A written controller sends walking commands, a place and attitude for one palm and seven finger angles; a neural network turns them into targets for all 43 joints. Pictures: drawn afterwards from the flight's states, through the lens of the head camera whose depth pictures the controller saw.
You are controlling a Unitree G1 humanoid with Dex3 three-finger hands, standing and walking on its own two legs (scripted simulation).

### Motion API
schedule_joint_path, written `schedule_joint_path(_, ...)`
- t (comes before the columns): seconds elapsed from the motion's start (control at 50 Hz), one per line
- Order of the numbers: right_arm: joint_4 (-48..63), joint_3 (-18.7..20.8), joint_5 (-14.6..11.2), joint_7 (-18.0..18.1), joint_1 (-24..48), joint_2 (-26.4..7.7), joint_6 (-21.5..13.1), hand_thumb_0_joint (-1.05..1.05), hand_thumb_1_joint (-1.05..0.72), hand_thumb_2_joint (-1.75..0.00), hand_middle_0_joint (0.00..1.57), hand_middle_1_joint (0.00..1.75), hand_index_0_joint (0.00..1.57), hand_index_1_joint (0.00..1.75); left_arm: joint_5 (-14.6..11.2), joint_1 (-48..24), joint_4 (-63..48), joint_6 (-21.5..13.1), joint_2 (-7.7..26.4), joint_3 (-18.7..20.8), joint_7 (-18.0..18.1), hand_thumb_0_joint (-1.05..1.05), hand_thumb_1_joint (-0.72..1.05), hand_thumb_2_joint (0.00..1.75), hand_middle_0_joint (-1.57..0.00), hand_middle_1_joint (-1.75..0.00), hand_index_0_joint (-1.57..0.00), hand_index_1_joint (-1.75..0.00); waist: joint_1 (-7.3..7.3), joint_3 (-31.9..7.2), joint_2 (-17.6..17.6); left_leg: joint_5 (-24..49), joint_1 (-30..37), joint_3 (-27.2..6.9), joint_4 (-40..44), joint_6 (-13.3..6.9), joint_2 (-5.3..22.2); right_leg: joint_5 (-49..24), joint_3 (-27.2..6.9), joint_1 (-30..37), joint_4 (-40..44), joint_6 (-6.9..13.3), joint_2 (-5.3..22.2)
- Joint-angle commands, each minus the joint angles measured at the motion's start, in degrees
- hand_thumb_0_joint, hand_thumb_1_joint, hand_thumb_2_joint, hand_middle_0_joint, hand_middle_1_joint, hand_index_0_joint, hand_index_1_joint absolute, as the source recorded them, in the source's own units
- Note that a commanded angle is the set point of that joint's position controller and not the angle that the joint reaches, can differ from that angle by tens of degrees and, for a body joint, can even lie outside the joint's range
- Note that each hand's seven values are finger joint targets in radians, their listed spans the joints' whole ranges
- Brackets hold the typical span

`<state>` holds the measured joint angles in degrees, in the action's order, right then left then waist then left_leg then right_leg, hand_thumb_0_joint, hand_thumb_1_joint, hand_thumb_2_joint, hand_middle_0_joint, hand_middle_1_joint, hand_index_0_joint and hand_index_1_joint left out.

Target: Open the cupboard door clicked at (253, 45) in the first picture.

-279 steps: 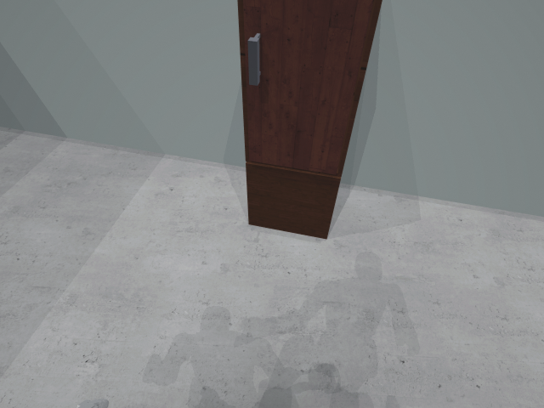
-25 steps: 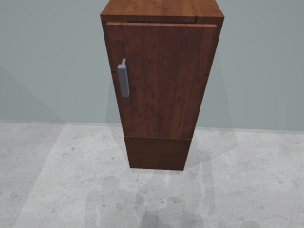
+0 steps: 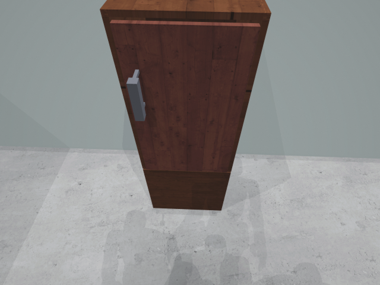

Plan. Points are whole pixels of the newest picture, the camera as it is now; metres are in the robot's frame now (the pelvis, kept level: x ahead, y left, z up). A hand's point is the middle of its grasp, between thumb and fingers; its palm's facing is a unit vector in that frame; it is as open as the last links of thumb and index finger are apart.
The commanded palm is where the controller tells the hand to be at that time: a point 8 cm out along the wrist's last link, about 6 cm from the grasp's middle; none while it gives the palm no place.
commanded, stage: come to a stop and stand still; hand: left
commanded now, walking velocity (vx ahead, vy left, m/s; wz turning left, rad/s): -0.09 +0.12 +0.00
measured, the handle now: (138, 95) +0.57 +0.18 +0.08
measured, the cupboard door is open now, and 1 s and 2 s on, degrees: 0 0 0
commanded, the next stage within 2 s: look again from close up in 0.84 s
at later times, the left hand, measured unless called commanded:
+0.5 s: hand out of the picture +0.03 +0.21 -0.17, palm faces +0.00 -0.97 -0.24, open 7.4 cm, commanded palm none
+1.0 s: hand out of the picture +0.02 +0.22 -0.16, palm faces -0.03 -0.98 -0.21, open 7.4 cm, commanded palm none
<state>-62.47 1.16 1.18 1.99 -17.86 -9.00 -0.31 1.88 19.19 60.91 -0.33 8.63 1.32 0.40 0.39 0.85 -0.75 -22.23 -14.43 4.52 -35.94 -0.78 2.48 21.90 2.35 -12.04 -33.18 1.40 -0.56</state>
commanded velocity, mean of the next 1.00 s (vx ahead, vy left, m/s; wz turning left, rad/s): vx -0.02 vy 0.02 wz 0.00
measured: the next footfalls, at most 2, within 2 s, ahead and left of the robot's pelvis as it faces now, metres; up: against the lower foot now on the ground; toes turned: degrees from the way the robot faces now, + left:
none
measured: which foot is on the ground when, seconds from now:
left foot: down 0.00-1.00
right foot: down 0.00-1.00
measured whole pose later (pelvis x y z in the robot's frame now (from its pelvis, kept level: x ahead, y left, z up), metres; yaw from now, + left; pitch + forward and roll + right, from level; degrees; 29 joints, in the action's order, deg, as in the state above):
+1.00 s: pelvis +0.00 +0.03 +0.01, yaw -1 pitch +0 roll +0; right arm -61.8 -0.3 0.6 1.3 -15.4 -10.6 -1.1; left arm 1.1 15.4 60.8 0.4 10.6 -0.8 1.4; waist 0.0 2.1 0.3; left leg -15.1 -13.0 5.0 -27.6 -3.4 -2.1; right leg 19.1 -0.3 -9.6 -28.4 -1.6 2.3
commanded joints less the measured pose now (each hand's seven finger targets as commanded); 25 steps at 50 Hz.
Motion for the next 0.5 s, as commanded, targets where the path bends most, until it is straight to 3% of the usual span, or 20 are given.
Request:
schedule_joint_path(0.0,3.6,-0.5,-0.7,0.1,2.5,-1.2,-1.5,0.00,-0.90,-0.90,0.20,0.30,0.20,0.30,-0.6,7.7,0.8,-2.6,7.1,0.8,2.0,0.00,0.90,0.90,-0.20,-0.30,-0.20,-0.30,-1.68,0.5,7.1,-6.5,-10.7,-1.5,-7.0,0.6,0.6,-56.0,-15.8,9.6,9.0,9.8,17.2)
schedule_joint_path(0.04,2.3,-0.3,-1.2,0.0,1.0,-2.2,-1.6,0.00,-0.90,-0.90,0.20,0.30,0.20,0.30,-0.5,4.5,0.1,-2.8,8.3,0.8,2.4,0.00,0.90,0.90,-0.20,-0.30,-0.20,-0.30,-0.40,-1.0,6.8,-2.0,-6.7,-2.1,0.6,0.6,0.4,-60.8,-11.4,10.4,5.8,8.4,14.6)
schedule_joint_path(0.06,1.7,-0.1,-1.3,0.1,0.2,-3.2,-1.5,0.00,-0.90,-0.90,0.20,0.30,0.20,0.30,-0.8,2.9,-0.3,-2.6,8.8,0.8,2.4,0.00,0.90,0.90,-0.20,-0.30,-0.20,-0.30,0.30,-1.1,7.6,4.3,-2.4,-2.0,6.0,0.6,0.3,-57.8,-9.3,8.5,4.6,6.7,13.0)
schedule_joint_path(0.08,1.0,0.0,-1.3,0.3,-1.0,-3.7,-1.4,0.00,-0.90,-0.90,0.20,0.30,0.20,0.30,-1.2,1.8,-0.8,-2.2,8.1,0.6,2.4,0.00,0.90,0.90,-0.20,-0.30,-0.20,-0.30,0.92,-2.1,5.9,18.5,3.4,-2.7,9.9,0.3,1.2,-51.3,-7.1,5.2,3.4,4.2,10.5)
schedule_joint_path(0.1,0.6,0.2,-1.1,0.5,-1.1,-4.2,-1.5,0.00,-0.90,-0.90,0.20,0.30,0.20,0.30,-1.2,2.0,-1.6,-1.7,6.7,0.5,2.4,0.00,0.90,0.90,-0.20,-0.30,-0.20,-0.30,0.41,-2.3,2.0,31.2,7.8,-3.5,8.7,-0.5,3.6,-43.4,-5.5,1.6,3.2,2.0,8.1)
schedule_joint_path(0.14,1.0,0.3,-0.9,0.6,-0.4,-4.6,-1.1,0.00,-0.90,-0.90,0.20,0.30,0.20,0.30,-1.0,2.0,-1.8,-0.9,6.6,0.8,2.8,0.00,0.90,0.90,-0.20,-0.30,-0.20,-0.30,-0.27,-0.3,-2.6,38.8,7.2,-3.8,6.5,-1.5,5.0,-34.1,-5.5,0.1,4.4,0.4,7.1)
schedule_joint_path(0.16,1.3,0.2,-0.9,0.7,0.4,-4.6,-0.9,0.00,-0.90,-0.90,0.20,0.30,0.20,0.30,-1.0,2.5,-1.6,-0.8,6.9,0.9,2.9,0.00,0.90,0.90,-0.20,-0.30,-0.20,-0.30,-0.72,-0.1,-3.1,39.0,6.9,-4.1,6.3,-1.7,5.0,-33.1,-5.9,0.1,4.6,0.5,7.3)
schedule_joint_path(0.2,2.2,0.5,-0.8,0.7,0.7,-4.8,-0.6,0.00,-0.90,-0.90,0.20,0.30,0.20,0.30,-0.9,2.7,-1.8,-0.6,6.9,0.9,2.9,0.00,0.90,0.90,-0.20,-0.30,-0.20,-0.30,-0.71,-0.7,-0.1,37.2,6.2,-4.5,6.3,-1.7,5.0,-33.0,-6.0,0.9,4.4,1.0,7.6)
schedule_joint_path(0.3,3.8,0.7,-0.5,0.4,2.5,-5.0,-0.5,0.00,-0.90,-0.90,0.20,0.30,0.20,0.30,-0.7,1.9,-2.9,-0.3,6.4,0.7,2.7,0.00,0.90,0.90,-0.20,-0.30,-0.20,-0.30,-0.90,-2.2,1.0,30.0,6.2,-4.9,8.1,-1.6,4.7,-27.6,-6.5,0.4,5.4,1.3,7.4)
schedule_joint_path(0.32,8.5,1.4,-1.2,0.0,8.8,-7.8,-0.7,0.00,-0.90,-0.90,0.20,0.30,0.20,0.30,-0.7,6.6,-1.5,-1.5,7.2,0.6,4.5,0.00,0.90,0.90,-0.20,-0.30,-0.20,-0.30,-2.60,0.9,0.0,27.5,2.9,-2.1,-4.4,0.1,4.6,-48.2,-11.7,-2.2,9.5,-1.6,10.6)
schedule_joint_path(0.34,10.0,1.0,-1.1,-1.0,5.5,-4.0,0.1,0.00,-0.90,-0.90,0.20,0.30,0.20,0.30,-0.6,2.8,-5.0,-2.0,10.4,0.7,3.9,0.00,0.90,0.90,-0.20,-0.30,-0.20,-0.30,0.02,-0.7,6.5,2.9,-4.9,-2.6,-3.7,-0.1,0.3,-43.8,-14.2,2.7,9.7,1.4,13.7)
schedule_joint_path(0.36,10.2,0.9,-0.9,-1.2,4.8,-3.6,0.3,0.00,-0.90,-0.90,0.20,0.30,0.20,0.30,-0.4,0.7,-6.0,-2.4,9.5,0.3,3.5,0.00,0.90,0.90,-0.20,-0.30,-0.20,-0.30,0.53,-2.0,7.2,-0.7,-4.7,-2.8,-2.4,0.0,0.5,-38.2,-13.5,2.9,9.2,4.8,13.5)
schedule_joint_path(0.38,10.2,0.9,-0.8,-1.4,3.0,-3.6,0.1,0.00,-0.90,-0.90,0.20,0.30,0.20,0.30,-0.3,-1.1,-7.3,-2.6,9.5,0.2,3.4,0.00,0.90,0.90,-0.20,-0.30,-0.20,-0.30,1.83,-3.2,5.4,2.9,-2.0,-2.5,1.9,0.1,-0.2,-35.1,-11.9,2.4,7.6,5.7,12.2)
schedule_joint_path(0.4,9.5,0.9,-0.6,-1.5,1.2,-4.0,-0.2,0.00,-0.90,-0.90,0.20,0.30,0.20,0.30,-0.6,-2.2,-8.0,-2.5,9.5,0.4,3.2,0.00,0.90,0.90,-0.20,-0.30,-0.20,-0.30,2.27,-4.1,0.4,9.9,1.9,-2.8,6.4,-0.4,0.1,-33.2,-8.2,2.1,4.0,4.5,9.7)
schedule_joint_path(0.42,9.5,0.9,-0.3,-1.4,0.6,-5.6,-0.6,0.00,-0.90,-0.90,0.20,0.30,0.20,0.30,-1.1,-1.7,-8.5,-2.2,8.7,0.3,3.2,0.00,0.90,0.90,-0.20,-0.30,-0.20,-0.30,1.42,-4.4,-2.8,20.7,3.8,-5.9,6.5,-1.7,2.8,-26.5,-6.3,0.1,2.2,2.6,6.6)
schedule_joint_path(0.44,9.7,0.9,-0.2,-1.2,1.4,-6.8,-0.8,0.00,-0.90,-0.90,0.20,0.30,0.20,0.30,-1.1,-1.0,-8.2,-1.5,8.3,0.2,3.1,0.00,0.90,0.90,-0.20,-0.30,-0.20,-0.30,0.35,-3.5,-5.8,25.7,3.2,-8.4,7.3,-3.1,4.9,-17.1,-4.2,-0.6,1.9,1.5,4.5)
schedule_joint_path(0.48,10.4,0.6,-0.2,-0.9,3.2,-7.8,-0.8,0.00,-0.90,-0.90,0.20,0.30,0.20,0.30,-1.0,-0.4,-7.5,-0.5,7.4,-0.3,2.9,0.00,0.90,0.90,-0.20,-0.30,-0.20,-0.30,-0.80,0.7,-4.1,21.8,-0.6,-11.0,10.4,-4.6,6.0,-5.5,-2.8,-1.3,3.5,0.7,2.4)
